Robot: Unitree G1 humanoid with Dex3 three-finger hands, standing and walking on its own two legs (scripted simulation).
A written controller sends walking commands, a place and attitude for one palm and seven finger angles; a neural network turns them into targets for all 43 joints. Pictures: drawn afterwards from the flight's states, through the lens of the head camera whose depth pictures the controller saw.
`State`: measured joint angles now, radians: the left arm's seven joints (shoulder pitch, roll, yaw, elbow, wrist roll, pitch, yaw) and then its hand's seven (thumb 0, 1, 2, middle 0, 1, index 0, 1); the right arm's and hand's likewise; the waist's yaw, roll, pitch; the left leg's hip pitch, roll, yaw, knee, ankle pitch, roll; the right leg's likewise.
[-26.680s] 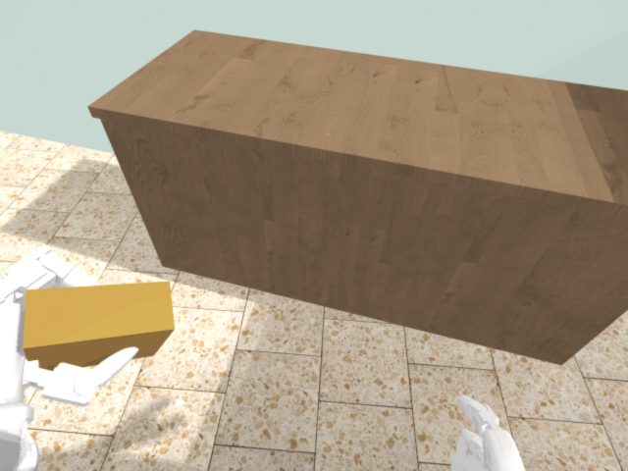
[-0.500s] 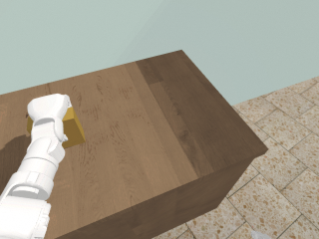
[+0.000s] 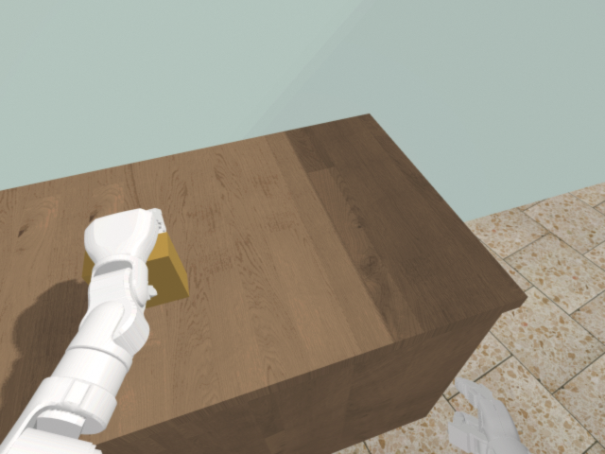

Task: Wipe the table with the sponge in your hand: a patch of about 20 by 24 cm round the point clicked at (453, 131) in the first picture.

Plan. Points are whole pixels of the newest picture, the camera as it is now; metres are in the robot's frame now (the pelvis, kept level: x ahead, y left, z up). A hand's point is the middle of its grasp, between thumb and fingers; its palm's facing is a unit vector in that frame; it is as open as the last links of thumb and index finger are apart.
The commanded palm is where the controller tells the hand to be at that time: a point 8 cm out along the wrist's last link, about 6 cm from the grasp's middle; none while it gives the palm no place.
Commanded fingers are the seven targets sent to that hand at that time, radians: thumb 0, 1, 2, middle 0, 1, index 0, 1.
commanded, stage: wipe back along the middle lane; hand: left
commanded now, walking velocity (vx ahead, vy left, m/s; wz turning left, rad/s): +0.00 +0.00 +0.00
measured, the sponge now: (144, 281) +0.34 +0.28 +0.02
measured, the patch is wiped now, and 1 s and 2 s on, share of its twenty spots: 0.65 0.90 0.90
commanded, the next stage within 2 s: slide across to the third lane in 0.84 s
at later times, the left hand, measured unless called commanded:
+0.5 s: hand (148, 283) +0.31 +0.25 +0.07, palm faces +0.03 -0.05 -1.00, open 9.3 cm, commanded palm +0.27 +0.23 +0.10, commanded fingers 0.00 0.10 1.30 -1.20 -1.60 -1.20 -1.60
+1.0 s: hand (159, 315) +0.26 +0.21 +0.07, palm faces +0.04 -0.08 -1.00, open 9.3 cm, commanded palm +0.23 +0.20 +0.10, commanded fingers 0.00 0.10 1.30 -1.20 -1.60 -1.20 -1.60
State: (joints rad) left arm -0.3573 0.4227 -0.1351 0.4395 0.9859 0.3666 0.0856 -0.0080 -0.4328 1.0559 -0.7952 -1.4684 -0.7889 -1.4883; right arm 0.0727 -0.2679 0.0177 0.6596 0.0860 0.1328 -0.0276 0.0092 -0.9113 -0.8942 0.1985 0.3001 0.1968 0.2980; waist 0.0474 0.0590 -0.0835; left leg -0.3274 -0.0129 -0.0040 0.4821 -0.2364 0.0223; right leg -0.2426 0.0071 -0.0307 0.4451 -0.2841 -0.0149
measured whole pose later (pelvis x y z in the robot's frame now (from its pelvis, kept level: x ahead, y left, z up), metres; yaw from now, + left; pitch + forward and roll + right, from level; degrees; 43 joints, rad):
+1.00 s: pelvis +0.00 -0.03 +0.00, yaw -1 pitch +1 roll +1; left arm 0.03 0.37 -0.21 -0.02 0.97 0.50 0.11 0.03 -0.43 1.06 -0.76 -1.50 -0.80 -1.47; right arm 0.03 -0.26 0.04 0.64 0.08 0.12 0.01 0.01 -0.91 -0.89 0.20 0.30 0.20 0.30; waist 0.09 0.09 -0.07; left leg -0.25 0.01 0.01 0.50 -0.25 -0.01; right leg -0.20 0.03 -0.02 0.51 -0.32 -0.05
